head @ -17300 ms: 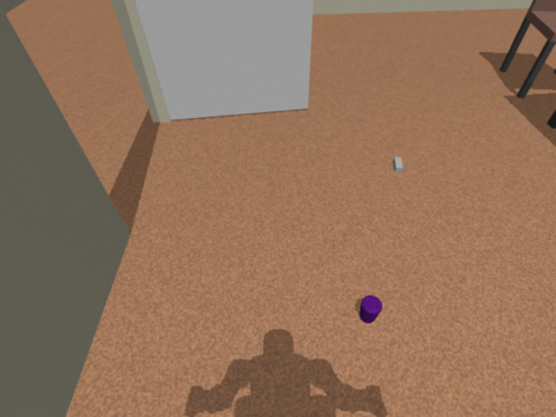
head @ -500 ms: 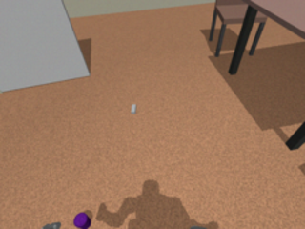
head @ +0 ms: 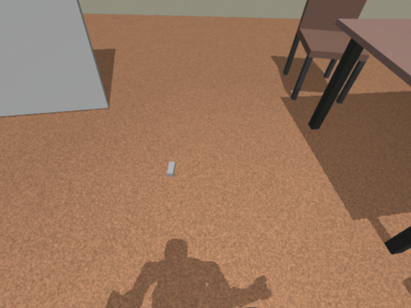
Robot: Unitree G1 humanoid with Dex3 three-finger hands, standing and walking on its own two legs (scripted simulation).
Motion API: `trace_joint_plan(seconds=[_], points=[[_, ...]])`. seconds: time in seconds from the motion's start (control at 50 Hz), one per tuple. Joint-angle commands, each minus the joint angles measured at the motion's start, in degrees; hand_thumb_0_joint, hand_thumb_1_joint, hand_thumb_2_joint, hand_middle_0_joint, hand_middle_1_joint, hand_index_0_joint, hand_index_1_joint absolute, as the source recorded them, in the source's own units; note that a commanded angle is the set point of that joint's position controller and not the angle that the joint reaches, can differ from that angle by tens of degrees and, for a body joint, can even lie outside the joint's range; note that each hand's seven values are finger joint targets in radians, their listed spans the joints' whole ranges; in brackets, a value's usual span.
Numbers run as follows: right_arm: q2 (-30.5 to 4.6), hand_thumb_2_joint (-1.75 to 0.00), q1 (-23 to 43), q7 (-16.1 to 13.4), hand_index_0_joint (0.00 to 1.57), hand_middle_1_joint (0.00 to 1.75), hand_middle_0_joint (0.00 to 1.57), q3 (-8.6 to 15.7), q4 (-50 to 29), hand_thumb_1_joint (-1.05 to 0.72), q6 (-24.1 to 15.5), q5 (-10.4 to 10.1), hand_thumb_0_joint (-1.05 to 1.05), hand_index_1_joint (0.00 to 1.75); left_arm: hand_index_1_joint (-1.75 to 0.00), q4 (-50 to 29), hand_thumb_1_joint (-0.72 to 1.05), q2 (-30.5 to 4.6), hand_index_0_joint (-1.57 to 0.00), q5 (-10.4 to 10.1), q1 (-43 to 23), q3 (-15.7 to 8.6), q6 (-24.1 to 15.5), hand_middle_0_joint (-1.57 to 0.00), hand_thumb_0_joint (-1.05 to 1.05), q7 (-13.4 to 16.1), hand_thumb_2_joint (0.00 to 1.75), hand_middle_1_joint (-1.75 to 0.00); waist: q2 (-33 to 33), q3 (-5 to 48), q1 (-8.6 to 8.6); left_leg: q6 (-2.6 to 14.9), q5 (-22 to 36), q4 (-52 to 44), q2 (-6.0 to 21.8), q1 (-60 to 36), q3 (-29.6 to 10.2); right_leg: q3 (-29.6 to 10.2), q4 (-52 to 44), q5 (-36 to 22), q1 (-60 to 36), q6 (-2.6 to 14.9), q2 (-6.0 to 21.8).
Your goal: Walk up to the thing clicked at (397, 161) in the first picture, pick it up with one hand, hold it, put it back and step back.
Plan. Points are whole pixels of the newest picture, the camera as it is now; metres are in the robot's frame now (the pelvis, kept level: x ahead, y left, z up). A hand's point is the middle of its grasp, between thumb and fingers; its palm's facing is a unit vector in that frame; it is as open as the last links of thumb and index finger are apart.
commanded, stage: walk up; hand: left
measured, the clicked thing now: (171, 168) +1.00 +0.19 -0.75
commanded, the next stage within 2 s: none
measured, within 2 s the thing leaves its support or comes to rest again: neither
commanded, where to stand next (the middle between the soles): +0.59 -0.04 m, yaw +2 degrees
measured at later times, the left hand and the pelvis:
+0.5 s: hand (121, 243) +0.28 +0.21 -0.11, palm faces -0.01 -0.92 -0.40, open 7.3 cm; pelvis +0.20 -0.06 +0.01, yaw +0 degrees
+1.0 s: hand (126, 203) +0.41 +0.23 -0.14, palm faces -0.05 -0.94 -0.34, open 7.4 cm; pelvis +0.36 -0.04 +0.00, yaw +1 degrees
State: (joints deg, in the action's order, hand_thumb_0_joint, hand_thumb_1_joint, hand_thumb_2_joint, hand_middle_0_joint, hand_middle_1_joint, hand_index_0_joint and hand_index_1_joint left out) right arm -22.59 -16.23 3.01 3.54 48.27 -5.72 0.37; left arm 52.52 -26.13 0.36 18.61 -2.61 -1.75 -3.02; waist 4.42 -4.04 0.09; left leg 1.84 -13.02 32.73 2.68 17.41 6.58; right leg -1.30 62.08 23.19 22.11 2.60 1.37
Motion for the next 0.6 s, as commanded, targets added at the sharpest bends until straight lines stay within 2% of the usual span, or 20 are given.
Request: trace_joint_plan(seconds=[0.0,0.06,0.12,0.14,0.22,0.24,0.26,0.28,0.3,0.32,0.34,0.36,0.38,0.4,0.42,0.44,0.46,0.5,0.52,0.58], points=[[-15.8,-0.90,-3.7,-1.5,0.20,0.30,0.20,4.2,-3.1,-0.90,-1.3,-0.2,0.00,0.30,-0.30,-4.3,0.90,-9.7,-0.20,-0.3,2.0,-3.2,-1.9,-0.20,0.00,-0.3,0.90,-0.30,-13.8,1.9,-0.51,9.47,5.9,-17.8,13.4,-9.8,-13.9,-1.7,-5.0,-4.2,9.4,-1.78,4.2],[-16.5,-0.90,-4.7,-1.5,0.20,0.30,0.20,4.3,-3.6,-0.90,-1.3,-0.1,0.00,0.30,-0.30,-6.0,0.90,-8.9,-0.20,0.4,-2.3,-3.1,-1.5,-0.20,0.00,-1.1,0.90,-0.30,-13.6,0.6,-1.87,11.26,6.1,-18.8,13.8,-11.7,-12.2,1.0,-12.5,-6.5,11.6,-2.59,5.1],[-17.2,-0.90,-3.8,-1.4,0.20,0.30,0.20,4.5,-4.2,-0.90,-1.2,-0.3,0.00,0.30,-0.30,-6.7,0.90,-8.1,-0.20,0.5,-5.0,-3.4,-1.4,-0.20,0.00,-1.7,0.90,-0.30,-12.9,-0.3,-1.63,10.39,3.0,-18.5,13.5,-9.0,-10.3,1.6,-19.7,-12.2,7.7,-1.86,5.8],[-17.0,-0.90,-3.4,-1.4,0.20,0.30,0.20,4.4,-4.3,-0.90,-1.1,-0.2,0.00,0.30,-0.30,-6.8,0.90,-8.0,-0.20,0.4,-6.3,-3.5,-1.6,-0.20,0.00,-1.9,0.90,-0.30,-12.2,-0.5,-1.67,9.72,3.0,-18.0,12.4,-8.0,-9.1,2.3,-22.6,-13.7,5.8,-1.65,5.1],[-17.2,-0.90,-2.1,-1.4,0.20,0.30,0.20,4.5,-4.7,-0.90,-0.4,-0.1,0.00,0.30,-0.30,-6.0,0.90,-7.8,-0.20,0.4,-6.1,-4.1,-1.9,-0.20,0.00,-2.1,0.90,-0.30,-11.2,0.3,-0.48,8.60,2.4,-12.9,11.9,-4.7,-7.6,6.0,-27.2,-13.9,-3.4,-0.88,2.4],[-16.8,-0.90,-2.2,-1.6,0.20,0.30,0.20,4.2,-4.9,-0.90,-0.1,-0.2,0.00,0.30,-0.30,-5.3,0.90,-8.0,-0.20,0.4,-3.9,-4.4,-2.1,-0.20,0.00,-1.9,0.90,-0.30,-9.8,1.1,1.00,7.54,2.3,-9.2,11.5,-3.6,-7.3,6.4,-29.3,-14.3,-8.1,-0.55,1.4],[-15.1,-0.90,-3.1,-1.6,0.20,0.30,0.20,3.5,-5.0,-0.90,0.0,-0.1,0.00,0.30,-0.30,-4.3,0.90,-9.5,-0.20,0.5,-0.5,-5.1,-2.7,-0.20,0.00,-1.4,0.90,-0.30,-5.1,3.6,2.79,5.99,8.2,-0.1,9.3,-2.2,-5.5,5.6,-31.5,-12.2,-15.3,0.41,0.4],[-11.6,-0.90,-5.9,-1.6,0.20,0.30,0.20,2.2,-5.0,-0.90,0.0,-0.2,0.00,0.30,-0.30,-3.4,0.90,-12.2,-0.20,0.7,4.6,-6.3,-3.5,-0.20,0.00,-0.6,0.90,-0.30,3.9,7.6,4.82,3.90,7.4,15.0,4.8,2.0,-2.0,-1.5,-36.5,-6.3,-23.2,2.20,4.7],[-8.2,-0.90,-7.4,-1.5,0.20,0.30,0.20,1.0,-6.2,-0.90,0.1,-0.6,0.00,0.30,-0.30,-4.1,0.90,-17.9,-0.20,0.5,7.4,-7.5,-4.0,-0.20,0.00,0.2,0.90,-0.30,15.5,8.9,5.45,0.55,-13.2,29.4,-3.2,16.0,0.2,-26.8,-44.7,1.4,-30.2,7.49,19.6],[-13.7,-0.90,-4.1,-2.3,0.20,0.30,0.20,2.4,-5.1,-0.90,0.8,-0.1,0.00,0.30,-0.30,-4.4,0.90,-19.1,-0.20,-0.2,6.8,-7.3,-3.8,-0.20,0.00,0.2,0.90,-0.30,10.1,6.3,6.25,0.67,-18.5,35.1,-2.0,19.6,-5.9,-35.6,-47.3,1.8,-26.1,13.16,24.2],[-14.8,-0.90,-3.7,-2.4,0.20,0.30,0.20,2.6,-3.9,-0.90,0.9,-0.5,0.00,0.30,-0.30,-5.0,0.90,-17.1,-0.20,-1.0,4.8,-6.7,-3.5,-0.20,0.00,0.5,0.90,-0.30,3.9,3.3,5.06,0.47,-15.3,36.9,-0.6,18.7,-10.8,-30.4,-46.1,-3.8,-21.8,13.07,22.9],[-14.1,-0.90,-3.8,-2.2,0.20,0.30,0.20,2.5,-3.1,-0.90,0.9,-1.1,0.00,0.30,-0.30,-5.4,0.90,-15.1,-0.20,-1.2,2.4,-6.1,-3.4,-0.20,0.00,0.9,0.90,-0.30,2.4,1.8,4.05,0.85,-12.7,36.0,0.1,18.0,-11.1,-22.6,-45.4,-9.4,-19.2,12.57,19.9],[-13.7,-0.90,-4.3,-2.0,0.20,0.30,0.20,2.4,-2.6,-0.90,0.9,-1.1,0.00,0.30,-0.30,-6.3,0.90,-14.0,-0.20,-0.8,0.2,-5.6,-3.4,-0.20,0.00,1.1,0.90,-0.30,4.0,1.2,2.51,0.77,-11.7,33.0,1.8,17.1,-10.5,-18.1,-45.4,-9.7,-16.3,11.83,17.9],[-13.5,-0.90,-5.6,-1.6,0.20,0.30,0.20,2.4,-1.6,-0.90,1.2,-1.0,0.00,0.30,-0.30,-6.4,0.90,-12.6,-0.20,-0.9,-1.5,-5.3,-3.4,-0.20,0.00,1.1,0.90,-0.30,5.0,0.0,1.26,0.37,-9.4,29.5,2.4,14.4,-10.6,-13.2,-46.6,-9.5,-12.2,10.33,15.8],[-13.2,-0.90,-7.1,-1.2,0.20,0.30,0.20,2.7,-0.9,-0.90,1.4,-0.7,0.00,0.30,-0.30,-7.0,0.90,-12.1,-0.20,-0.7,-1.9,-4.9,-3.6,-0.20,0.00,1.1,0.90,-0.30,5.6,0.7,0.72,-0.07,-6.9,27.4,2.0,12.3,-9.2,-10.3,-46.8,-10.9,-11.3,10.02,13.9],[-12.8,-0.90,-6.7,-0.7,0.20,0.30,0.20,2.6,-0.8,-0.90,1.4,-0.2,0.00,0.30,-0.30,-7.6,0.90,-12.1,-0.20,-0.3,-1.9,-4.9,-3.7,-0.20,0.00,1.0,0.90,-0.30,5.6,1.2,0.84,-0.56,-6.7,23.5,2.0,12.0,-7.7,-8.5,-46.7,-12.2,-11.1,10.59,13.5],[-12.5,-0.90,-5.8,-0.4,0.20,0.30,0.20,2.7,-1.0,-0.90,1.5,0.1,0.00,0.30,-0.30,-8.0,0.90,-11.8,-0.20,-0.1,-1.6,-4.9,-3.7,-0.20,0.00,0.9,0.90,-0.30,5.2,1.1,1.17,-1.08,-6.1,20.5,2.2,11.8,-7.0,-7.0,-47.0,-10.7,-10.6,10.83,13.4],[-12.0,-0.90,-3.1,0.1,0.20,0.30,0.20,2.7,-1.7,-0.90,1.6,0.5,0.00,0.30,-0.30,-8.7,0.90,-12.5,-0.20,0.2,-1.1,-5.2,-3.9,-0.20,0.00,0.8,0.90,-0.30,5.0,0.8,1.97,-1.81,-5.6,14.3,2.6,12.0,-6.2,-6.5,-48.2,-5.0,-10.3,11.54,14.0],[-11.8,-0.90,-1.9,0.3,0.20,0.30,0.20,2.8,-2.0,-0.90,1.6,0.7,0.00,0.30,-0.30,-8.7,0.90,-12.6,-0.20,0.3,-1.1,-5.3,-3.9,-0.20,0.00,0.7,0.90,-0.30,4.5,0.1,2.27,-1.94,-4.0,12.0,2.9,11.8,-5.9,-6.1,-48.8,-2.2,-9.6,11.24,13.8],[-11.2,-0.90,0.5,0.5,0.20,0.30,0.20,2.9,-2.6,-0.90,0.9,0.7,0.00,0.30,-0.30,-9.5,0.90,-13.1,-0.20,0.3,-1.4,-5.1,-3.8,-0.20,0.00,0.2,0.90,-0.30,3.2,0.3,2.52,-1.79,0.9,4.9,2.7,7.2,-4.7,-5.3,-47.8,-0.2,-7.5,10.44,14.6]])
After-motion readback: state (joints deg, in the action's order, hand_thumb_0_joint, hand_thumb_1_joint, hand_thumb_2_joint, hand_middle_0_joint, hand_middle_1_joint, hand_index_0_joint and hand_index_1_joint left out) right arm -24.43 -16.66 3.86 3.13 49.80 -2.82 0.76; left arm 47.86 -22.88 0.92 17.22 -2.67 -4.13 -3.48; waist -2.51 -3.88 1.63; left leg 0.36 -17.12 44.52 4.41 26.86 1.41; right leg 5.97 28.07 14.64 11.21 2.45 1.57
